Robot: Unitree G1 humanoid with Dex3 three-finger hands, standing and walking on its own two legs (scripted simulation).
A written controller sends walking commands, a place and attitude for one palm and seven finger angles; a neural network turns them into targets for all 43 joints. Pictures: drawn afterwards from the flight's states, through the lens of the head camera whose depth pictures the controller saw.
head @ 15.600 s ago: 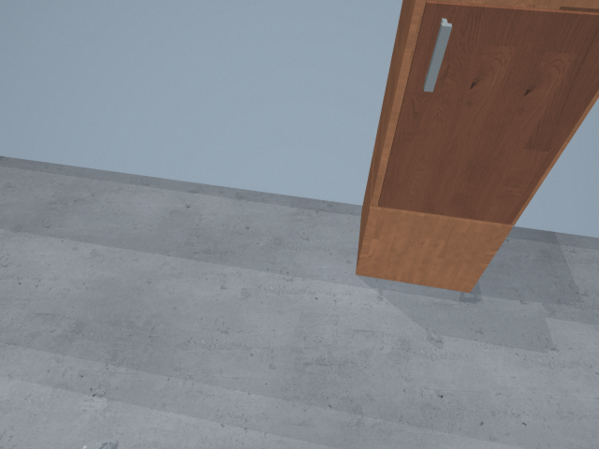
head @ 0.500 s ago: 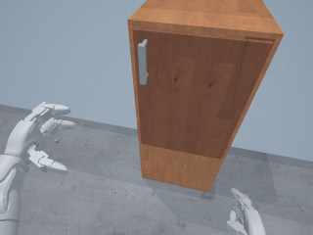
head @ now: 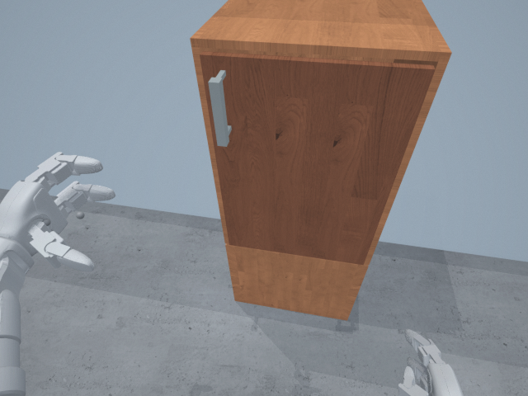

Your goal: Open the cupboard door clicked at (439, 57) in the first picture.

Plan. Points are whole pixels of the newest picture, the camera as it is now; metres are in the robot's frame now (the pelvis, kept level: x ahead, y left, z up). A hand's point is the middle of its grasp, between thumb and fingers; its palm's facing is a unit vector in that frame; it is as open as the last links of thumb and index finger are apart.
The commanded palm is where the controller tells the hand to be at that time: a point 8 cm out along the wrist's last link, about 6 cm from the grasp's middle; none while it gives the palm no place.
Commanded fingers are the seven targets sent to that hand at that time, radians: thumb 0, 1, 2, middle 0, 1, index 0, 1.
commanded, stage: raise the hand with hooked fingers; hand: left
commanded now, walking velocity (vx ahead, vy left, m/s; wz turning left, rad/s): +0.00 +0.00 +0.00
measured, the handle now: (222, 109) +0.60 +0.14 +0.15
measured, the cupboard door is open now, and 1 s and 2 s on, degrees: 0 0 0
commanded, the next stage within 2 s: move the hooked fingers beside the handle in 0.24 s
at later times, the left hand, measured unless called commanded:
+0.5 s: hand (79, 208) +0.30 +0.28 +0.16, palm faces -0.02 -1.00 -0.04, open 14.0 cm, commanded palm +0.29 +0.32 +0.18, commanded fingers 0.00 -0.50 0.30 -0.30 -1.20 -0.30 -1.20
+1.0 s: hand (126, 168) +0.39 +0.25 +0.17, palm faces -0.07 -1.00 -0.01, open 14.0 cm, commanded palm +0.38 +0.30 +0.17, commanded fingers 0.00 -0.50 0.30 -0.30 -1.20 -0.30 -1.20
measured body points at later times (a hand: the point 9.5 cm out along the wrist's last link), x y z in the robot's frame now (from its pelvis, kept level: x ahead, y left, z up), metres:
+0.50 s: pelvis +0.00 +0.01 +0.00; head -0.01 +0.00 +0.45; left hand +0.30 +0.34 +0.17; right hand +0.19 -0.22 -0.07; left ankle +0.00 +0.12 -0.74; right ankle +0.00 -0.11 -0.74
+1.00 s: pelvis +0.01 +0.01 +0.00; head +0.02 +0.01 +0.45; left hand +0.38 +0.30 +0.17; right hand +0.14 -0.24 -0.09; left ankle +0.00 +0.12 -0.74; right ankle +0.00 -0.11 -0.74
